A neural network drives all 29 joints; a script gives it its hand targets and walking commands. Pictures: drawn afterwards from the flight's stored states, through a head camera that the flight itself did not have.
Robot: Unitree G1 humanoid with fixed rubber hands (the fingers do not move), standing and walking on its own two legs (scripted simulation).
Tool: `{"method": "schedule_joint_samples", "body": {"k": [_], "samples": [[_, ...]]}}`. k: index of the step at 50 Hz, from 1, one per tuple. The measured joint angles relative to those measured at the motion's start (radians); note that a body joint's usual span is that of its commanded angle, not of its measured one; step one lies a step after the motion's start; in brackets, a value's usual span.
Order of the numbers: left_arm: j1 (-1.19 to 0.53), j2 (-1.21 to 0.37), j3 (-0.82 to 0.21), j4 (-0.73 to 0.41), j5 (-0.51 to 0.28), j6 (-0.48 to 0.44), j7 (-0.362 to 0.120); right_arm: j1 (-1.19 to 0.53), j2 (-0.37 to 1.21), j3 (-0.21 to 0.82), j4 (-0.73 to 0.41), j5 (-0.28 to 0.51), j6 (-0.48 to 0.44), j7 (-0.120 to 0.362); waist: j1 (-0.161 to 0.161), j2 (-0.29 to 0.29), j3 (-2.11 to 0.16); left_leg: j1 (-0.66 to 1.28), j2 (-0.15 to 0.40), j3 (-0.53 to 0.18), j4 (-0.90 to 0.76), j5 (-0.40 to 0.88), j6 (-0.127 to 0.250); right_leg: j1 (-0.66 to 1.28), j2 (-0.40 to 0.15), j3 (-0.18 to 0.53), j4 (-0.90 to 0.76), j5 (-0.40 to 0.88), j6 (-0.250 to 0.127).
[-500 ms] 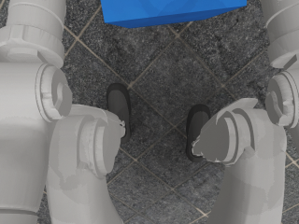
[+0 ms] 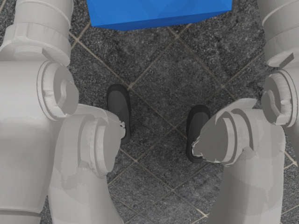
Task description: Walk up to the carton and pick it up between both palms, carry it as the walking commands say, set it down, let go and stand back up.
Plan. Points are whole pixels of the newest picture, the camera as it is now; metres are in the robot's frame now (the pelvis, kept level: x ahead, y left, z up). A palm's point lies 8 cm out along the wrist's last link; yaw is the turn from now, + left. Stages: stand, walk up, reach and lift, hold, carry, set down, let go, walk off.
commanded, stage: reach and lift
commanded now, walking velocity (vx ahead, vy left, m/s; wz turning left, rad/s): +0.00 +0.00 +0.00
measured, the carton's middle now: out of the picture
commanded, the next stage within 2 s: none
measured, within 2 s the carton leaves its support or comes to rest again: leaves its support in 0.60 s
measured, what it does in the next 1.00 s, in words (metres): stands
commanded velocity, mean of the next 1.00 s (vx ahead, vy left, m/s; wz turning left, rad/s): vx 0.00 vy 0.00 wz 0.00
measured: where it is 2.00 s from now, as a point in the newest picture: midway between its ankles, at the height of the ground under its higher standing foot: (158, 133)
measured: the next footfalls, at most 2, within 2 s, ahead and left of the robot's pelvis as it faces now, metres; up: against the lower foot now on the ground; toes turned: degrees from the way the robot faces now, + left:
none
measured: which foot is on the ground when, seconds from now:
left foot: down 0.00-1.00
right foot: down 0.00-1.00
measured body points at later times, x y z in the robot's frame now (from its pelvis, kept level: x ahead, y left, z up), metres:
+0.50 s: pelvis +0.00 +0.00 -0.01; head +0.38 +0.02 +0.21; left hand +0.58 +0.20 -0.18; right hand +0.60 -0.10 -0.18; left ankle +0.15 +0.15 -0.33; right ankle +0.09 -0.11 -0.33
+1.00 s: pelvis -0.02 +0.00 +0.02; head +0.35 +0.01 +0.26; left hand +0.58 +0.20 -0.11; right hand +0.59 -0.10 -0.11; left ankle +0.15 +0.15 -0.33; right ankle +0.09 -0.11 -0.33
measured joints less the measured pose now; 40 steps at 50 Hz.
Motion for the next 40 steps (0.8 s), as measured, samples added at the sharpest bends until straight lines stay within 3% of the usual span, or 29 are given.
{"method": "schedule_joint_samples", "body": {"k": [17, 22, 30, 40], "samples": [[0.000, 0.004, -0.006, 0.000, 0.000, 0.030, -0.011, 0.001, 0.000, -0.019, 0.000, 0.000, 0.032, 0.018, 0.006, 0.000, 0.000, -0.003, -0.001, -0.005, 0.023, -0.006, 0.000, -0.001, 0.006, 0.000, 0.019, -0.004, 0.003], [0.000, 0.004, -0.041, -0.010, 0.000, 0.039, 0.008, 0.001, 0.000, -0.019, 0.000, 0.000, 0.037, 0.013, 0.009, 0.000, 0.000, -0.002, -0.001, -0.006, 0.025, -0.006, 0.000, -0.001, 0.008, 0.000, 0.019, -0.002, 0.004], [0.006, 0.004, -0.098, -0.079, 0.000, 0.116, 0.057, 0.001, 0.001, 0.015, -0.051, 0.000, 0.103, -0.047, 0.017, 0.000, 0.004, 0.010, -0.001, -0.007, 0.024, -0.001, 0.000, 0.000, 0.018, 0.004, 0.019, 0.012, 0.004], [0.031, 0.001, -0.046, -0.147, 0.000, 0.173, 0.063, -0.003, 0.022, 0.015, -0.079, 0.000, 0.156, -0.083, 0.018, 0.000, 0.005, 0.069, -0.001, -0.010, -0.004, 0.006, -0.007, 0.044, 0.028, 0.005, -0.008, 0.035, 0.003]]}}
